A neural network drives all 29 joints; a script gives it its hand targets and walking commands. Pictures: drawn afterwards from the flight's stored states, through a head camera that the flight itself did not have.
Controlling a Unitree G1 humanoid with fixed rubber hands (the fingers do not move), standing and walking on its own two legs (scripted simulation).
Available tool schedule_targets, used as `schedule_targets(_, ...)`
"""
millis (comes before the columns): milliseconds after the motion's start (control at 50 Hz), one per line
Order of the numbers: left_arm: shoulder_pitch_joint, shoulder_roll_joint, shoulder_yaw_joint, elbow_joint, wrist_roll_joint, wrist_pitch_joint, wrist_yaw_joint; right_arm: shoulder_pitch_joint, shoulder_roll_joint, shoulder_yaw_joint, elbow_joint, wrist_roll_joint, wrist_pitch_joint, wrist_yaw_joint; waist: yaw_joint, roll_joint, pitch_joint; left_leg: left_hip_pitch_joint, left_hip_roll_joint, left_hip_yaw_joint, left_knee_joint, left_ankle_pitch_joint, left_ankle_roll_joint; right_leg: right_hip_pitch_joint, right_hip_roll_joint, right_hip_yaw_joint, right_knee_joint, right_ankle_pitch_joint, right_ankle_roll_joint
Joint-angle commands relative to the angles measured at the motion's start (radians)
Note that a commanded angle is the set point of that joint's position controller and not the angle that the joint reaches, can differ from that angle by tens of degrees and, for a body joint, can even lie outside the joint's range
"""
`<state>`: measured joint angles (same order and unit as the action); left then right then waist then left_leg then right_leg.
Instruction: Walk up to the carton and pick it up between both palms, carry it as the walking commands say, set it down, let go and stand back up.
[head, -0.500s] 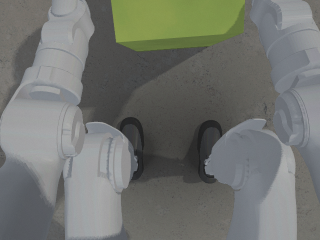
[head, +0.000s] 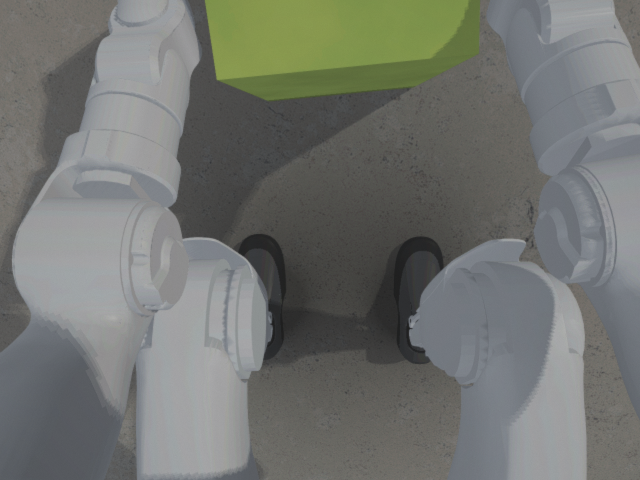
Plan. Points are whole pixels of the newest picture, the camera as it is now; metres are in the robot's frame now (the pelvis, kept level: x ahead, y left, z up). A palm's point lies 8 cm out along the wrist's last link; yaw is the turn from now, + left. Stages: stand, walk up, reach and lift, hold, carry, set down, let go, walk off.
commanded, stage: reach and lift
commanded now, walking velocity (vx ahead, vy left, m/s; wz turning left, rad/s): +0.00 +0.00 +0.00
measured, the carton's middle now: out of the picture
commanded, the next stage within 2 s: none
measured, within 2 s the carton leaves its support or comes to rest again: leaves its support in 0.44 s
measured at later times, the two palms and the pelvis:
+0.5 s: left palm out of the picture +0.55 +0.17 -0.16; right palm out of the picture +0.57 -0.13 -0.16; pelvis +0.01 +0.01 -0.01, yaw +0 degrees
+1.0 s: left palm out of the picture +0.54 +0.17 -0.09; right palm out of the picture +0.57 -0.12 -0.09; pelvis +0.01 +0.01 +0.03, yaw -1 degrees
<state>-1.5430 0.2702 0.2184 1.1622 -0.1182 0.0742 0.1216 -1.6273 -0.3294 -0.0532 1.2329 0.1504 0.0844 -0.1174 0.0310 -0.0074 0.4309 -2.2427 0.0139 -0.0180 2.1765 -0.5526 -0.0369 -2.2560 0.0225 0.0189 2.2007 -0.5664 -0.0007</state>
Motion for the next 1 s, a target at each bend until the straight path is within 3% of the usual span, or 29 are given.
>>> schedule_targets(0, -0.471, -0.788, -0.161, -0.201, 0.02, 0.037, -0.261, -0.39, 0.909, 0.14, -0.176, -0.03, 0.044, 0.264, 0.078, -0.07, -1.109, 0.461, -0.11, 0.105, -0.113, 0.27, 0.025, 0.577, 0.095, -0.038, -0.154, 0.278, 0.01)
schedule_targets(40, -0.465, -0.833, -0.153, -0.226, 0.021, 0.055, -0.286, -0.383, 0.952, 0.131, -0.195, -0.039, 0.062, 0.282, 0.078, -0.077, -1.122, 0.455, -0.114, 0.114, -0.104, 0.262, 0.029, 0.564, 0.096, -0.048, -0.146, 0.261, 0.01)
schedule_targets(80, -0.463, -0.873, -0.161, -0.24, 0.015, 0.07, -0.301, -0.382, 0.97, 0.116, -0.214, -0.043, 0.077, 0.3, 0.052, -0.054, -1.108, 0.483, -0.117, 0.113, -0.103, 0.26, 0.031, 0.511, 0.096, -0.061, -0.142, 0.239, 0.006)
schedule_targets(180, -0.434, -0.94, -0.176, -0.265, -0.001, 0.089, -0.314, -0.36, 0.999, 0.116, -0.245, -0.048, 0.097, 0.329, 0.034, -0.04, -1.097, 0.489, -0.125, 0.101, -0.094, 0.274, 0.035, 0.474, 0.091, -0.063, -0.129, 0.24, -0.002)
schedule_targets(280, -0.45, -0.974, -0.211, -0.301, -0.04, 0.091, -0.309, -0.37, 1.016, 0.151, -0.326, -0.039, 0.104, 0.33, 0.017, -0.046, -1.21, 0.526, -0.13, 0.098, -0.082, 0.335, 0.031, 0.531, 0.088, -0.068, -0.119, 0.302, -0.004)
schedule_targets(440, -0.54, -1.013, -0.278, -0.443, -0.086, 0.1, -0.285, -0.413, 1.082, 0.187, -0.436, -0.021, 0.115, 0.306, 0.024, -0.061, -1.528, 0.587, -0.136, 0.124, -0.093, 0.432, 0.013, 0.665, 0.101, -0.083, -0.13, 0.431, 0.007)
schedule_targets(580, -0.554, -1.03, -0.28, -0.471, -0.029, 0.137, -0.281, -0.375, 1.111, 0.133, -0.395, -0.086, 0.151, 0.3, 0.014, -0.045, -1.511, 0.591, -0.14, 0.127, -0.151, 0.359, 0.008, 0.597, 0.11, -0.094, -0.178, 0.341, 0.005)
schedule_targets(680, -0.56, -1.037, -0.272, -0.495, 0.021, 0.157, -0.278, -0.349, 1.14, 0.099, -0.361, -0.116, 0.172, 0.311, 0.024, -0.022, -1.508, 0.628, -0.144, 0.127, -0.192, 0.338, 0.008, 0.552, 0.116, -0.102, -0.209, 0.301, 0.002)
schedule_targets(880, -0.501, -1.087, -0.239, -0.493, 0.089, 0.199, -0.295, -0.307, 1.177, 0.074, -0.357, -0.166, 0.204, 0.319, 0.029, -0.016, -1.509, 0.634, -0.152, 0.128, -0.255, 0.334, 0.007, 0.554, 0.129, -0.106, -0.269, 0.292, 0.003)
schedule_targets(980, -0.49, -1.108, -0.26, -0.522, 0.082, 0.21, -0.306, -0.31, 1.191, 0.1, -0.402, -0.165, 0.208, 0.314, 0.024, -0.027, -1.577, 0.644, -0.156, 0.128, -0.269, 0.37, 0.003, 0.618, 0.134, -0.103, -0.284, 0.34, 0.005)
